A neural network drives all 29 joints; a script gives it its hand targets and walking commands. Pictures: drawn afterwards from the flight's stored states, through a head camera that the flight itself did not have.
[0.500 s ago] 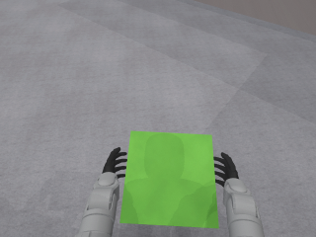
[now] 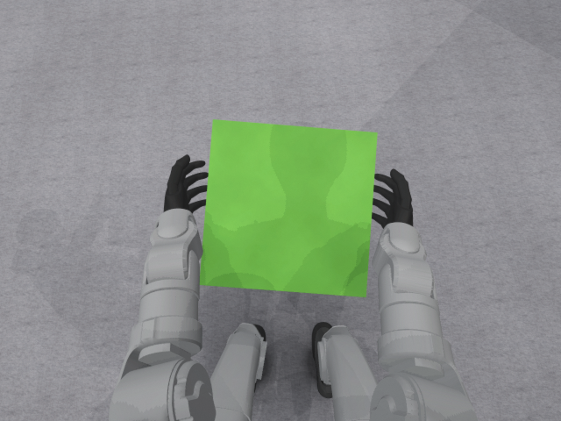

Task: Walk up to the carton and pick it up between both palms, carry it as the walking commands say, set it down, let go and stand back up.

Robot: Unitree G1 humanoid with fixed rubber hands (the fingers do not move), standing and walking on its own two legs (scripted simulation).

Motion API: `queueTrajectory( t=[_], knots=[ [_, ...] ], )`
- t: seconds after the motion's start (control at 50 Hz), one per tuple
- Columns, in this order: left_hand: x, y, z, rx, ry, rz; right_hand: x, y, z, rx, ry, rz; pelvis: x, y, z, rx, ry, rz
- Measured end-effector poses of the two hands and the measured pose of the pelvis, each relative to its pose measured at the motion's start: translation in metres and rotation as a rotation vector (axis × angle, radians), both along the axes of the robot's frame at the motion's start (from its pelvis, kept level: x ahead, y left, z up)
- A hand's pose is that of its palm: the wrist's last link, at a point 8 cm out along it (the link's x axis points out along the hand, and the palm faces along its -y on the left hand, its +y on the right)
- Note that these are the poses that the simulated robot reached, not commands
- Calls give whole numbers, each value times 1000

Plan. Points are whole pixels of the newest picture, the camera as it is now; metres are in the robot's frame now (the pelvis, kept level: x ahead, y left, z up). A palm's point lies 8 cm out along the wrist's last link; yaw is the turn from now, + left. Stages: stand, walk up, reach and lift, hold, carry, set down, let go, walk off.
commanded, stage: set down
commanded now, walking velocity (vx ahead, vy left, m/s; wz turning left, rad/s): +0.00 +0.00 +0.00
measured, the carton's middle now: (287, 209) +0.43 +0.03 -0.16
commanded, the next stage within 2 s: none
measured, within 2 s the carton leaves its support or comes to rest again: neither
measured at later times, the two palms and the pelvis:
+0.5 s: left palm (189, 202) +0.43 +0.20 -0.14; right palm (369, 215) +0.42 -0.11 -0.15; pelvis +0.02 +0.02 -0.07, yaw +0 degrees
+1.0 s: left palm (202, 211) +0.44 +0.20 -0.23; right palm (358, 218) +0.44 -0.11 -0.24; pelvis -0.01 +0.05 -0.16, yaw -2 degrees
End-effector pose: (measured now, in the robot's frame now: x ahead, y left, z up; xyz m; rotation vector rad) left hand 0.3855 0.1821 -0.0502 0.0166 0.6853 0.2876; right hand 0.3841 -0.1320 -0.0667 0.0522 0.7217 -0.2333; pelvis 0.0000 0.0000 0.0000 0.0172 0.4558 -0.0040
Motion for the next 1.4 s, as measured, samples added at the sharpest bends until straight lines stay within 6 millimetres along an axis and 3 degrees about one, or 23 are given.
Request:
queueTrajectory(
  t=[0.24, 0.48, 0.64, 0.78, 1.0, 1.2, 1.4],
  knots=[
    [28, -12, -40, 10, 53, -74, 10, -12, -36, -13, 51, -56, 3, -3, -35, 4, 127, -14],
    [42, 18, -83, 8, 38, -29, 36, 17, -81, -28, 33, -2, 19, 20, -68, -3, 257, -4],
    [45, 13, -128, -35, 41, -16, 44, 12, -111, -61, 37, 1, 20, 34, -93, -37, 326, 14],
    [51, 6, -155, -48, 16, -45, 46, 6, -129, -78, 12, -26, 11, 42, -117, -51, 342, 8],
    [55, 21, -185, -10, 3, -14, 58, 21, -173, -45, -2, 9, -9, 47, -160, -57, 326, 15],
    [71, 3, -213, 1, 7, -41, 67, 3, -202, -56, 2, -1, -21, 36, -187, -50, 291, 22],
    [87, -2, -258, 43, 0, -73, 73, -2, -260, -10, -5, -40, -35, 19, -205, -3, 185, 5]
  ],
)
